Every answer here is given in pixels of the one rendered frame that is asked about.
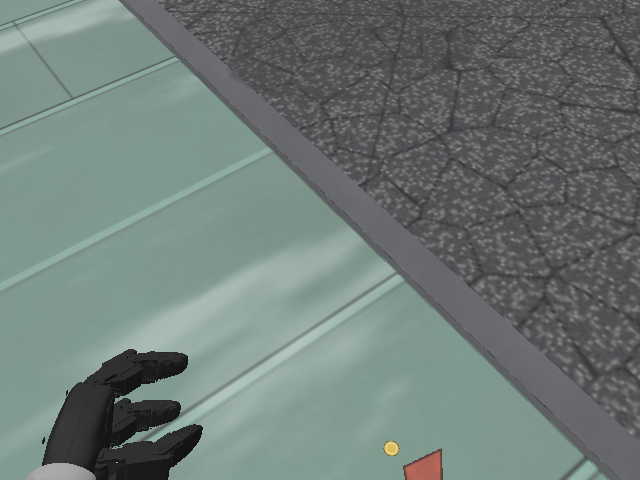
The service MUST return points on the left robot hand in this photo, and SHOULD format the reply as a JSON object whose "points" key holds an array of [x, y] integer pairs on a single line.
{"points": [[89, 422]]}

